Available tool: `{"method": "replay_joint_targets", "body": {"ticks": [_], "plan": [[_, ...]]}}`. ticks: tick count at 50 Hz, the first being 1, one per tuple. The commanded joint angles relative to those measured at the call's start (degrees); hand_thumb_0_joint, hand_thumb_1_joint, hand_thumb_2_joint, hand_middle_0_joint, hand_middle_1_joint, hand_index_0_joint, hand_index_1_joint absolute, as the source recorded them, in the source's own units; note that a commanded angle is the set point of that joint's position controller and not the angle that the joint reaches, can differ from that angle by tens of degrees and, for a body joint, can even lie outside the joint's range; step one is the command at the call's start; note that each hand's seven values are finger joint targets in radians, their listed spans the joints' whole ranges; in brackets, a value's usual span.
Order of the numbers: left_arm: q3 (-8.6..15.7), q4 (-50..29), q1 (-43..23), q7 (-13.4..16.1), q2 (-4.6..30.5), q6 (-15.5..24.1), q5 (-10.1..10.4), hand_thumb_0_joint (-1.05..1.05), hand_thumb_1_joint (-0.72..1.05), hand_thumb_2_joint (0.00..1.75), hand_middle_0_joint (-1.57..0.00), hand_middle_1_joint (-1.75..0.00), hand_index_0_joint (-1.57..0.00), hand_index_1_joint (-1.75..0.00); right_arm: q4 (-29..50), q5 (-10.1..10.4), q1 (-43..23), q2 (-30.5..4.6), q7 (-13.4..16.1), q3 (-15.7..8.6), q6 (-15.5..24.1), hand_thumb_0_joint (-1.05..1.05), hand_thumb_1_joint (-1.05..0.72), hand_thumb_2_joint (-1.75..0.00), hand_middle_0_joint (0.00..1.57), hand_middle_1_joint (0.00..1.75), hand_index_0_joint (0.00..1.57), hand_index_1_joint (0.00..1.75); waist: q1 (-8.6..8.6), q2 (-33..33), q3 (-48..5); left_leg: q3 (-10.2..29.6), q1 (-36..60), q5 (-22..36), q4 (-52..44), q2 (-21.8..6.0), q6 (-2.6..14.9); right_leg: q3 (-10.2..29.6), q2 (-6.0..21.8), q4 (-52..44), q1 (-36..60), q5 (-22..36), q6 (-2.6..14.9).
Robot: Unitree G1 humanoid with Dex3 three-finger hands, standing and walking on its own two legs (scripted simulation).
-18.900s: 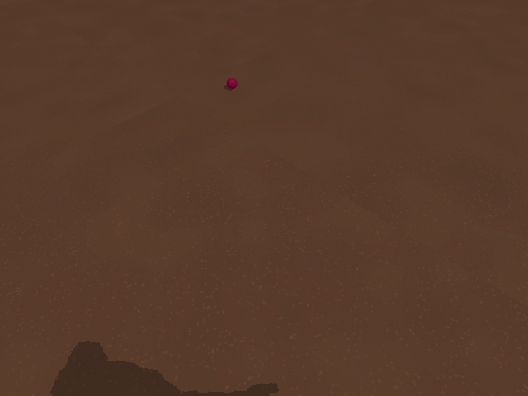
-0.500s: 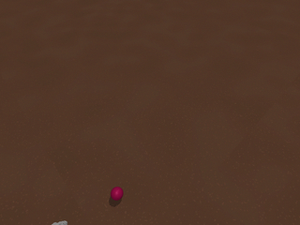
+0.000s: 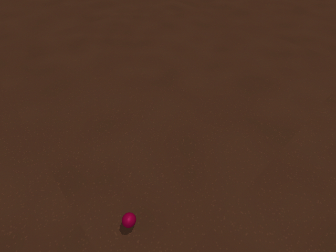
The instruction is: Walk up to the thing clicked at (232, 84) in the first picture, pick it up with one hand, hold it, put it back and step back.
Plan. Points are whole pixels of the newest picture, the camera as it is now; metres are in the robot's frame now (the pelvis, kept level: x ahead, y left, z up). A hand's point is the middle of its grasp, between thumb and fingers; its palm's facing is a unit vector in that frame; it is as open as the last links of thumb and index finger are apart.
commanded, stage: walk up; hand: left
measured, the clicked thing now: (129, 220) +0.42 +0.25 -0.74
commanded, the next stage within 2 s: stand in 0.40 s
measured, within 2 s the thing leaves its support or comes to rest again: neither
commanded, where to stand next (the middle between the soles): +0.03 +0.02 m, yaw +0 degrees
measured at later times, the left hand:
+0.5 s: hand out of the picture +0.08 +0.26 -0.16, palm faces +0.01 -0.94 -0.35, open 7.4 cm
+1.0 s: hand out of the picture +0.07 +0.25 -0.15, palm faces -0.02 -0.94 -0.34, open 7.4 cm
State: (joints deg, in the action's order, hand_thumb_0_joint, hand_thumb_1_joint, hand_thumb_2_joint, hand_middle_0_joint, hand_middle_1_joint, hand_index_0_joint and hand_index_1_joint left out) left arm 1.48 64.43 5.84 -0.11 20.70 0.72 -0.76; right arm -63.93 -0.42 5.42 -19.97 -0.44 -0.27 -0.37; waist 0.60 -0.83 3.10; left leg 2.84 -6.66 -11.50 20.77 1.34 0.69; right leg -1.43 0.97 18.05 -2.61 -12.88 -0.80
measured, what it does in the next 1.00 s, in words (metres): stands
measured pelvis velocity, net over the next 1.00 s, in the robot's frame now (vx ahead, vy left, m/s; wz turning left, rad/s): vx -0.01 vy -0.01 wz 0.00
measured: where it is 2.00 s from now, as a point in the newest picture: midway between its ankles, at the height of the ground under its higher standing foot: outside the picture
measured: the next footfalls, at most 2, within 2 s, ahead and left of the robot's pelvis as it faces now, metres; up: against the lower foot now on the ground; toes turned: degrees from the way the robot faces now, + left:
none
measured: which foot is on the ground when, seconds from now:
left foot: down 0.00-1.00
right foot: down 0.00-1.00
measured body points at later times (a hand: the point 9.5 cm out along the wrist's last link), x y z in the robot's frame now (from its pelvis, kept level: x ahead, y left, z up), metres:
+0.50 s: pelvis +0.00 +0.01 +0.00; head +0.02 +0.01 +0.45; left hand +0.08 +0.31 -0.13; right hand +0.09 -0.29 -0.13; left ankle +0.00 +0.11 -0.75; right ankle -0.03 -0.13 -0.75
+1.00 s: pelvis -0.01 -0.01 +0.00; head +0.00 +0.00 +0.45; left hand +0.07 +0.29 -0.13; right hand +0.07 -0.31 -0.13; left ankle +0.00 +0.11 -0.75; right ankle -0.03 -0.13 -0.75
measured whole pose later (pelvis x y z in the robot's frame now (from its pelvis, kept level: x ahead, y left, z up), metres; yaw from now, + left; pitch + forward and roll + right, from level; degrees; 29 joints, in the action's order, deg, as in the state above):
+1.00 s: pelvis -0.01 -0.01 +0.00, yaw +0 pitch -2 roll +0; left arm 0.4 63.7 6.7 -0.2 19.8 0.4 -0.6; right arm -64.5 -0.4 5.7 -20.1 0.1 0.3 0.3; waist 0.0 0.0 3.1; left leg 2.9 -6.4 -9.4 18.1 1.0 0.1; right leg -1.4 0.7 16.7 -3.0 -11.5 -0.5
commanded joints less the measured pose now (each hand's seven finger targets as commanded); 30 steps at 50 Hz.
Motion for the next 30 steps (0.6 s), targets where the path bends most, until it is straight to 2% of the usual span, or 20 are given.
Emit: {"method": "replay_joint_targets", "body": {"ticks": [1,7,8,12,18,19,20,21,24,26,30], "plan": [[2.03,-3.03,-3.66,0.8,12.21,1.57,-0.01,0.0,0.9,0.9,-0.2,-0.3,-0.2,-0.3,2.88,-0.02,-3.65,-12.25,0.66,-2.41,1.71,0.0,-0.9,-0.9,0.2,0.3,0.2,0.3,-0.17,2.85,-4.01,5.68,-1.09,10.24,-4.61,-7.37,1.57,3.67,5.48,-3.12,1.09,5.89,2.07],[2.0,-2.52,-3.6,0.81,11.93,1.57,-0.18,0.0,0.9,0.9,-0.2,-0.3,-0.2,-0.3,2.15,-0.15,-2.76,-12.26,0.74,-2.6,1.69,0.0,-0.9,-0.9,0.2,0.3,0.2,0.3,-0.56,2.39,-4.48,5.96,-1.67,9.53,-4.84,-7.07,1.49,3.49,5.59,-3.55,1.86,5.27,1.9],[1.95,-2.27,-2.81,0.82,11.7,1.5,-0.07,0.0,0.9,0.9,-0.2,-0.3,-0.2,-0.3,2.19,-0.15,-3.32,-12.33,0.72,-2.59,1.76,0.0,-0.9,-0.9,0.2,0.3,0.2,0.3,-0.19,2.98,-4.16,6.17,-1.09,9.78,-4.95,-7.21,1.48,3.26,5.55,-3.3,1.09,5.34,1.82],[2.16,-1.78,-2.19,0.92,11.67,1.5,-0.01,0.0,0.9,0.9,-0.2,-0.3,-0.2,-0.3,2.03,-0.07,-2.9,-11.79,0.76,-2.52,1.85,0.0,-0.9,-0.9,0.2,0.3,0.2,0.3,-0.12,1.59,-5.05,5.8,-0.32,13.73,-3.66,-6.94,1.56,2.95,5.56,-3.0,1.34,7.56,1.54],[2.01,-2.48,-3.38,0.98,11.47,1.38,-0.04,0.0,0.9,0.9,-0.2,-0.3,-0.2,-0.3,1.8,-0.02,-2.18,-11.79,0.92,-2.58,1.82,0.0,-0.9,-0.9,0.2,0.3,0.2,0.3,-0.56,1.48,-5.07,5.67,-0.81,14.86,-4.05,-6.69,1.31,2.96,5.97,-2.61,2.12,9.2,1.47],[2.04,-2.54,-3.1,0.98,11.55,1.35,-0.01,0.0,0.9,0.9,-0.2,-0.3,-0.2,-0.3,1.86,-0.04,-2.12,-11.86,0.96,-2.55,1.88,0.0,-0.9,-0.9,0.2,0.3,0.2,0.3,-0.38,1.57,-5.26,5.71,-0.48,15.49,-4.05,-6.86,1.35,2.9,6.08,-2.22,2.35,9.5,1.58],[1.51,-2.46,-2.16,0.99,10.72,1.07,0.31,0.0,0.9,0.9,-0.2,-0.3,-0.2,-0.3,2.34,-0.11,-2.74,-11.97,1.29,-2.29,2.21,0.0,-0.9,-0.9,0.2,0.3,0.2,0.3,-0.36,1.61,-2.8,6.29,-0.29,19.65,-4.28,-7.83,0.78,4.12,6.89,-2.15,0.23,12.31,1.43],[1.57,-2.55,-1.48,0.96,10.66,0.98,0.27,0.0,0.9,0.9,-0.2,-0.3,-0.2,-0.3,2.34,-0.12,-2.36,-12.42,1.41,-2.36,2.34,0.0,-0.9,-0.9,0.2,0.3,0.2,0.3,-0.18,1.8,-4.03,6.06,0.8,21.19,-3.81,-7.94,0.61,3.85,6.87,-2.06,0.6,12.8,1.24],[1.56,-2.77,-1.6,0.97,11.17,0.79,0.36,0.0,0.9,0.9,-0.2,-0.3,-0.2,-0.3,2.51,0.09,-2.3,-12.0,1.44,-2.17,2.41,0.0,-0.9,-0.9,0.2,0.3,0.2,0.3,-0.41,1.14,-5.23,5.93,1.49,21.01,-3.97,-7.94,0.43,3.8,6.86,-1.87,1.18,12.8,1.33],[1.51,-3.2,-1.42,0.87,11.22,0.93,0.33,0.0,0.9,0.9,-0.2,-0.3,-0.2,-0.3,2.71,0.04,-2.14,-12.26,1.43,-2.24,2.5,0.0,-0.9,-0.9,0.2,0.3,0.2,0.3,-0.44,1.4,-7.42,5.46,3.25,22.85,-3.14,-8.18,0.51,3.92,7.02,-1.62,1.99,15.07,1.32],[1.38,-3.43,-1.36,0.85,11.29,0.83,0.24,0.0,0.9,0.9,-0.2,-0.3,-0.2,-0.3,2.71,0.08,-2.34,-12.36,1.5,-2.1,2.37,0.0,-0.9,-0.9,0.2,0.3,0.2,0.3,-0.51,1.38,-7.07,5.13,3.08,20.66,-3.51,-8.07,0.46,4.19,7.11,-1.89,1.56,13.95,1.48]]}}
